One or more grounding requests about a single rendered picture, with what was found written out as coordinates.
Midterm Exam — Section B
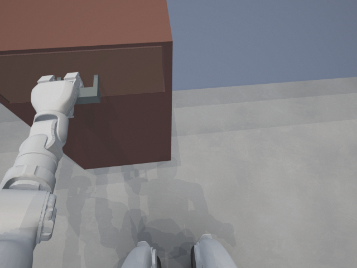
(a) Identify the drawer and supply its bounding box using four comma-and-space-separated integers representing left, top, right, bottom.
0, 46, 163, 102

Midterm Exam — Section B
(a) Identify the right robot thigh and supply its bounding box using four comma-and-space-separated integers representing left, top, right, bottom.
194, 239, 238, 268

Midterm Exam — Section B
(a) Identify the robot left upper arm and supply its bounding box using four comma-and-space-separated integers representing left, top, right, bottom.
0, 189, 57, 268

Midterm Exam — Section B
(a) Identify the cabinet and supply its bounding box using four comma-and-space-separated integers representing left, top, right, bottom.
0, 0, 173, 170

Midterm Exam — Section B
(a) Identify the handle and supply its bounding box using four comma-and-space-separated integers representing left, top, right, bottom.
56, 75, 101, 104

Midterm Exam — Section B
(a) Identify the robot right shin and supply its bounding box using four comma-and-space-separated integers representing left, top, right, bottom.
199, 234, 213, 243

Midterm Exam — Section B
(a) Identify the left robot hand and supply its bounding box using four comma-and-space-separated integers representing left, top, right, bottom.
31, 72, 84, 118

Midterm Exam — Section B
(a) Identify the robot left forearm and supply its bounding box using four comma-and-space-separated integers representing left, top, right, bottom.
0, 111, 69, 194

